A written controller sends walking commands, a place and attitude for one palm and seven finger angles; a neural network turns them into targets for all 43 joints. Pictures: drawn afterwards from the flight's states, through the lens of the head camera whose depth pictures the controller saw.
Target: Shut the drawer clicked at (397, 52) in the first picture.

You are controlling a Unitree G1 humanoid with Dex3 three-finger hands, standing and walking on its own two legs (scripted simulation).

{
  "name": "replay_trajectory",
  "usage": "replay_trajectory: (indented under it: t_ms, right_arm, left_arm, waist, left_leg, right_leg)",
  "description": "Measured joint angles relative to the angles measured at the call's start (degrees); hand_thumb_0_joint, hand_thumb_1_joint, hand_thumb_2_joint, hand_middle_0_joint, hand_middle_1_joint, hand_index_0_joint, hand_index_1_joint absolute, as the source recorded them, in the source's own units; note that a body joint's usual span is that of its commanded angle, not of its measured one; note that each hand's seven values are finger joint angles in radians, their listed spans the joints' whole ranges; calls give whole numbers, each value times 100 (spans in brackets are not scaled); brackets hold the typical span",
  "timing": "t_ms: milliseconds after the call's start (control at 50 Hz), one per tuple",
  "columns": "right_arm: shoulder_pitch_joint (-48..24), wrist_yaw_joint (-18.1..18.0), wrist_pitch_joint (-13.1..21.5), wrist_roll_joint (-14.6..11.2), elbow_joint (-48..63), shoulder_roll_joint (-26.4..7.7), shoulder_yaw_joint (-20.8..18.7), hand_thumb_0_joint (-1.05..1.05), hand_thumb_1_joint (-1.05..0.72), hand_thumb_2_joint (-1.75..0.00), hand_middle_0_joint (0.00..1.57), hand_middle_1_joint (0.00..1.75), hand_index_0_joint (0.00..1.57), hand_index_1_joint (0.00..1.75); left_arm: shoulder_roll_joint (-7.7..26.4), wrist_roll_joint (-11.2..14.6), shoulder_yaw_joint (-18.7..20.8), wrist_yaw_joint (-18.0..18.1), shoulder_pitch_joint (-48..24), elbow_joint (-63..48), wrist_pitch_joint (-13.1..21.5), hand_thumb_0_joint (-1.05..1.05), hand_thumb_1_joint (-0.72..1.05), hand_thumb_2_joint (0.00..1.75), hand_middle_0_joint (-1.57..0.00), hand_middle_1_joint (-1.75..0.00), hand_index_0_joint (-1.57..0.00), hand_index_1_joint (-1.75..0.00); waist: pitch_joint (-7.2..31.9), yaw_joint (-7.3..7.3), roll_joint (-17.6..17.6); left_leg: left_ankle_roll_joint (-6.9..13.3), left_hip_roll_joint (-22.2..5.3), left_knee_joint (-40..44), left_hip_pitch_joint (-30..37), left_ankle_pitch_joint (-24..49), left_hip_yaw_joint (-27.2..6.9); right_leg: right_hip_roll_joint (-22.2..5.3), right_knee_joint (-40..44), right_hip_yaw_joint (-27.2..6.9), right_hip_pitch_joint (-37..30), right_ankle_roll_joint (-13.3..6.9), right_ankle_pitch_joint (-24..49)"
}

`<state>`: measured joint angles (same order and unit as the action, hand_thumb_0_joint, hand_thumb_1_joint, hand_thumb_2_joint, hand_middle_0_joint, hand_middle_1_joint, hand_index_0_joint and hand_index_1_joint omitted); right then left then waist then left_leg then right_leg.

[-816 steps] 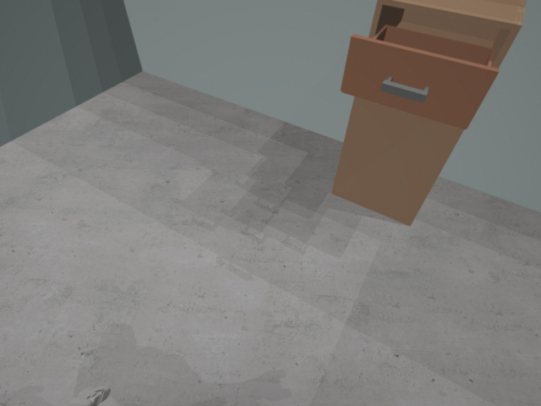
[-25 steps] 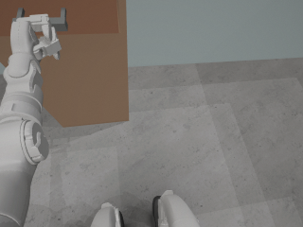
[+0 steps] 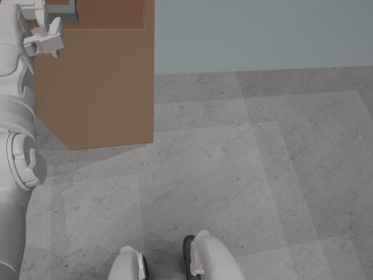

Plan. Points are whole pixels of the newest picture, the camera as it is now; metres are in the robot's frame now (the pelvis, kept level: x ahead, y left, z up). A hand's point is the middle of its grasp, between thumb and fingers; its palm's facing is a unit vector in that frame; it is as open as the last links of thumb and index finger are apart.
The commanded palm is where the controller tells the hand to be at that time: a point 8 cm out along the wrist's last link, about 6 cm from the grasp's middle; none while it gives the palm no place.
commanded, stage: pull the fist back off the drawer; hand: left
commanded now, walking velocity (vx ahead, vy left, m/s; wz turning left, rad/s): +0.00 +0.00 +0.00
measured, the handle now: (44, 5) +0.65 +0.18 +0.10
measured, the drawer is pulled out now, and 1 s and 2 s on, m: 0.00 0.00 0.00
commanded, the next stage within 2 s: draw the hand back to the body in 0.62 s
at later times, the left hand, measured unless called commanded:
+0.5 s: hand (60, 37) +0.57 +0.15 +0.10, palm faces +0.00 -1.00 -0.01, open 3.1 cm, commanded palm +0.54 +0.19 +0.11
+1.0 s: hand (39, 58) +0.50 +0.17 +0.13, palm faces +0.02 -1.00 -0.04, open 3.2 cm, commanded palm +0.46 +0.22 +0.14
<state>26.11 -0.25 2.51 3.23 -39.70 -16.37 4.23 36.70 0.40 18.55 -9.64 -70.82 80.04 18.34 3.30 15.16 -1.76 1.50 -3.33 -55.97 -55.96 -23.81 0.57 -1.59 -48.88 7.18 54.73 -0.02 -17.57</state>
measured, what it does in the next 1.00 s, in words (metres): shifts its weight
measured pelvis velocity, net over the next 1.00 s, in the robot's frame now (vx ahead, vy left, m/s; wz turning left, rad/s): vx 0.06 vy -0.01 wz -0.05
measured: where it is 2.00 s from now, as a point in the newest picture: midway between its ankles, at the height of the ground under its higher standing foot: (168, 279)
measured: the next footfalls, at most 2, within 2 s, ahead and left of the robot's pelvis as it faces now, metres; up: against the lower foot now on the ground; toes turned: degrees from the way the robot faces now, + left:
none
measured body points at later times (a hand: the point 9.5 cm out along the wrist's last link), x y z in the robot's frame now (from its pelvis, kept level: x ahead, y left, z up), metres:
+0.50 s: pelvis +0.01 +0.00 +0.00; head +0.16 +0.02 +0.43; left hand +0.56 +0.21 +0.10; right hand -0.04 -0.25 -0.10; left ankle +0.02 +0.10 -0.68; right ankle +0.05 -0.13 -0.68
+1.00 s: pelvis +0.06 -0.01 +0.03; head +0.14 -0.01 +0.48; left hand +0.49 +0.23 +0.13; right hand +0.09 -0.26 -0.09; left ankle +0.02 +0.10 -0.68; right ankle +0.05 -0.13 -0.68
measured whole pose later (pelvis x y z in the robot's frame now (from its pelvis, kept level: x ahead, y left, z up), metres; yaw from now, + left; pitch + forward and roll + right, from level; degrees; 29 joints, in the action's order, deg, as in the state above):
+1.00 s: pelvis +0.06 -0.01 +0.03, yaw -3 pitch +15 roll -2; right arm 23.4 1.4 -3.5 -1.3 -33.6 -14.6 0.1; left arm 20.5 9.7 20.0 -11.4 -29.4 41.2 16.0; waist 6.9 5.5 -2.7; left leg 0.6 -3.9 -43.2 -33.0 -25.1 4.4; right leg 0.2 -39.6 2.8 35.3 0.1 -19.3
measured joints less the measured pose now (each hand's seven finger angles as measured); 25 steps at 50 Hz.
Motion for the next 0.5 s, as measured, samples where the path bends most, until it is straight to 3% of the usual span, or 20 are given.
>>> replay_trajectory:
  t_ms: [240, 380, 500]
  right_arm:
    - [17, 103, -84, 47, 164, 4, -6, 0, -90, -90, 20, 30, 20, 30]
    - [21, 164, -244, 28, 266, 47, -28, 0, -90, -90, 20, 30, 20, 30]
    - [31, 210, -380, -6, 327, 74, -93, 0, -91, -90, 20, 30, 20, 30]
  left_arm:
    - [-33, -126, 206, 17, 49, -20, 59, 3, 60, 91, -140, -160, -140, -160]
    - [-170, -82, 368, -7, 352, -295, 98, 2, 64, 89, -140, -160, -140, -160]
    - [-499, 74, 474, 48, 888, -751, 151, 2, 73, 88, -140, -160, -140, -160]
  waist:
    - [2, 23, 5]
    - [15, -39, 13]
    - [74, -163, -5]
  left_leg:
    - [23, -11, -77, -8, -35, 42]
    - [32, -39, -39, 120, -76, 121]
    - [33, -60, 103, 406, -134, 234]
  right_leg:
    - [10, -68, -51, 25, 15, -8]
    - [42, -46, -133, -53, 28, -23]
    - [73, 39, -244, -261, 45, -67]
